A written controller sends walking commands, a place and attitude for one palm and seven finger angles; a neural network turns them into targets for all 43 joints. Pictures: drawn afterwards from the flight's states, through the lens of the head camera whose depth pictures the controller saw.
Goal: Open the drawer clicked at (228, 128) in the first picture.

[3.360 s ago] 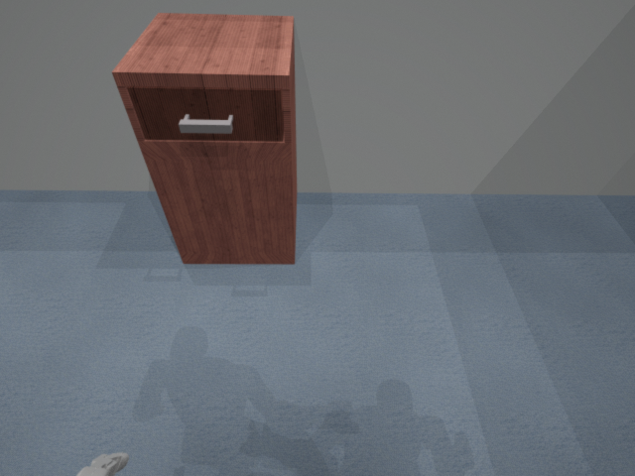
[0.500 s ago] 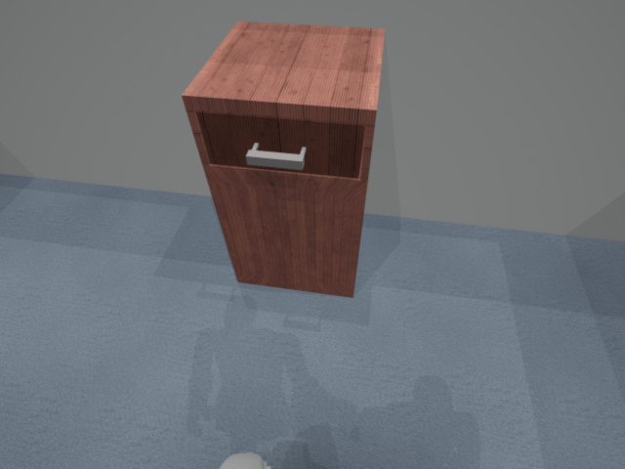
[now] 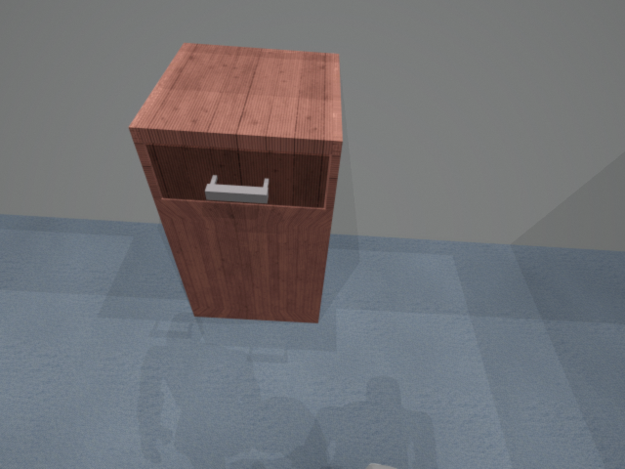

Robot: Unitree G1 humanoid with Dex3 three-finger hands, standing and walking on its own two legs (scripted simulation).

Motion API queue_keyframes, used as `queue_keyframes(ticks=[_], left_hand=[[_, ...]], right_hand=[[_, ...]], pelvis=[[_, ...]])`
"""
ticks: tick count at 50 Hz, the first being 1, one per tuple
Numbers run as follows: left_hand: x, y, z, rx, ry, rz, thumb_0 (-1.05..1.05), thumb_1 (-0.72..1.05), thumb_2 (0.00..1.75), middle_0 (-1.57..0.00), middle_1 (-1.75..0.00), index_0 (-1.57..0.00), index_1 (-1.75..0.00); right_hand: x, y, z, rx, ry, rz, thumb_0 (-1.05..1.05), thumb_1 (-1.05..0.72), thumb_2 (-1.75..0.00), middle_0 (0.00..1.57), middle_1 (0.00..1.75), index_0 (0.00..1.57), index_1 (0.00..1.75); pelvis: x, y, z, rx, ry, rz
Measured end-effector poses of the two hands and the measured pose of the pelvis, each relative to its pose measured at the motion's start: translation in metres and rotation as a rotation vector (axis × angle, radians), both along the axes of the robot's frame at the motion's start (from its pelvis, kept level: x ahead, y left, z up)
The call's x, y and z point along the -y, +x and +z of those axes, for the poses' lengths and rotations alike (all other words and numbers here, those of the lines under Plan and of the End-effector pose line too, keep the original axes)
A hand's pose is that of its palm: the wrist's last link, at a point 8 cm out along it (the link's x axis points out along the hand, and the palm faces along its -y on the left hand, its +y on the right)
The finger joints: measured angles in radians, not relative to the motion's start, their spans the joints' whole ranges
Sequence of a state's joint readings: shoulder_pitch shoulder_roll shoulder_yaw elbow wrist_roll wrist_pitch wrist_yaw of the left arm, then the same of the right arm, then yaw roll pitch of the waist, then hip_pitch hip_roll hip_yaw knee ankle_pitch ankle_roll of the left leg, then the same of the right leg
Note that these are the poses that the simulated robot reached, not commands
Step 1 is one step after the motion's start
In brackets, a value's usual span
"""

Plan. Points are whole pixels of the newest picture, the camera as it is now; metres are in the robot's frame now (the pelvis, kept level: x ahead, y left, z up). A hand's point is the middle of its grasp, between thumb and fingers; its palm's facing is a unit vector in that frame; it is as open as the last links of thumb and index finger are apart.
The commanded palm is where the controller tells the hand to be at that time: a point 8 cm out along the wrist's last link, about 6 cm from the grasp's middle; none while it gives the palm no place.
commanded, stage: take the last steps up to it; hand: left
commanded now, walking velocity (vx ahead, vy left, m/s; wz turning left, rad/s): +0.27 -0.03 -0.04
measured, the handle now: (238, 187) +0.71 +0.21 -0.11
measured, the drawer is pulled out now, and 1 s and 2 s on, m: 0.00 0.00 0.00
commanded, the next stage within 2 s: come to a stop and stand still in 0.38 s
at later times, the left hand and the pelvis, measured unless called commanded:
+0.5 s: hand out of the picture +0.15 +0.12 -0.18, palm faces +0.07 -0.98 -0.16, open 7.3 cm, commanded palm none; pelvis +0.15 -0.04 -0.01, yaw +1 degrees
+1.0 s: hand (226, 437) +0.20 +0.14 -0.18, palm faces +0.04 -0.96 -0.28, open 7.4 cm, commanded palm none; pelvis +0.16 -0.07 -0.01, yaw -1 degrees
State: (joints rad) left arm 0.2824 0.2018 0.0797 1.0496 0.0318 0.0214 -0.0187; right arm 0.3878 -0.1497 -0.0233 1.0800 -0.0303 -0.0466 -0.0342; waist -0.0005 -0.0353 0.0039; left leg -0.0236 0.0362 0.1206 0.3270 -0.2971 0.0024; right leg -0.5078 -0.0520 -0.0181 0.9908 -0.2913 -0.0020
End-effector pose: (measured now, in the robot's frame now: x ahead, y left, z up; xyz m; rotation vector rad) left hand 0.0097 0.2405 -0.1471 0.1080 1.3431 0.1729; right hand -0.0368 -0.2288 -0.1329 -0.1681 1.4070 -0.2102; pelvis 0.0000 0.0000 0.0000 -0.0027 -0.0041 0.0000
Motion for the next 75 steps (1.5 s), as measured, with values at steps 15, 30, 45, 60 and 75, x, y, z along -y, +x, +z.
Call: queue_keyframes(ticks=[15,30,45,60,75], left_hand=[[0.065,0.144,0.003,0.147,0.043,-0.044,0.0,0.93,0.9,-0.2,-0.3,-0.2,-0.3],[0.065,0.135,-0.027,-0.087,-0.067,0.061,0.01,0.91,0.9,-0.2,-0.3,-0.2,-0.3],[0.039,0.177,-0.005,-0.062,0.053,-0.005,0.01,0.91,0.9,-0.2,-0.3,-0.2,-0.3],[0.119,0.156,0.029,0.011,0.089,-0.027,0.01,0.92,0.9,-0.2,-0.3,-0.2,-0.3],[0.101,0.09,0.023,-0.116,0.083,0.097,0.01,0.91,0.9,-0.2,-0.3,-0.2,-0.3]], right_hand=[[0.04,0.045,-0.026,-0.168,0.091,-0.078,0.01,-0.91,-0.9,0.2,0.3,0.2,0.3],[0.032,0.273,-0.008,0.175,-0.011,0.094,0.01,-0.94,-0.9,0.19,0.3,0.2,0.3],[0.041,0.272,-0.007,0.163,-0.002,0.036,0.0,-0.93,-0.9,0.2,0.3,0.2,0.3],[0.105,0.187,-0.026,0.026,0.117,-0.035,0.01,-0.91,-0.9,0.2,0.3,0.2,0.3],[0.101,0.222,-0.019,0.019,0.049,0.086,0.01,-0.91,-0.9,0.19,0.3,0.19,0.3]], pelvis=[[0.054,0.093,-0.013,0.022,-0.003,-0.002],[0.027,0.181,-0.015,0.016,-0.035,0.023],[0.041,0.167,-0.006,0.0,0.0,-0.025],[0.103,0.155,0.005,0.005,0.065,-0.03],[0.082,0.146,0.004,-0.008,0.054,0.027]])
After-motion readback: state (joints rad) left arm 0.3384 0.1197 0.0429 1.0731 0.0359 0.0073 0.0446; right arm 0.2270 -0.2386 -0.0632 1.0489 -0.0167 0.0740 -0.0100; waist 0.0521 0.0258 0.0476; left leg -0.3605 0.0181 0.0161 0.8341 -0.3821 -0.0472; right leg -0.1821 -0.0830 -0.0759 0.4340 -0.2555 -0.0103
